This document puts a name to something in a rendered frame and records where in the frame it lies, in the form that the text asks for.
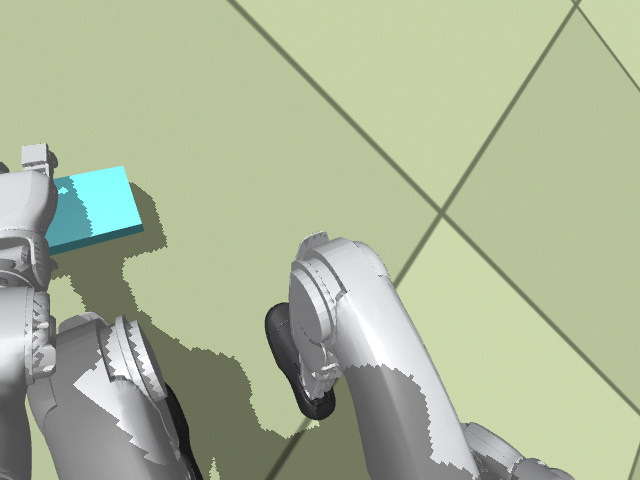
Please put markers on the carton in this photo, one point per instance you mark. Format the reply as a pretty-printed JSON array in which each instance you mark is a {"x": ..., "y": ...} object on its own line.
[{"x": 92, "y": 207}]

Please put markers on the left robot arm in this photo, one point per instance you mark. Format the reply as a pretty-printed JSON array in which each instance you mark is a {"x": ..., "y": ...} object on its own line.
[{"x": 27, "y": 342}]

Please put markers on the left robot foot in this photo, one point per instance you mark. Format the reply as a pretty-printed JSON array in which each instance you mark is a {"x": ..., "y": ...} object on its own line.
[{"x": 182, "y": 430}]

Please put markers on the right robot foot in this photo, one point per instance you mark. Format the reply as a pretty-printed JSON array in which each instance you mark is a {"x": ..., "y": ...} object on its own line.
[{"x": 286, "y": 355}]

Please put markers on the right robot hand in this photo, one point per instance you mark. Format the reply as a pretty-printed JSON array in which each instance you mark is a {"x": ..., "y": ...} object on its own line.
[{"x": 495, "y": 458}]

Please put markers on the left robot hand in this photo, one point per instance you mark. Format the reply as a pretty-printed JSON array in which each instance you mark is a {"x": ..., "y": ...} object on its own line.
[{"x": 28, "y": 199}]

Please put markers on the right robot arm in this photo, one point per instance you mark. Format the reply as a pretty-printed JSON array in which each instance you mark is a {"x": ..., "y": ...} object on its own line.
[{"x": 534, "y": 469}]

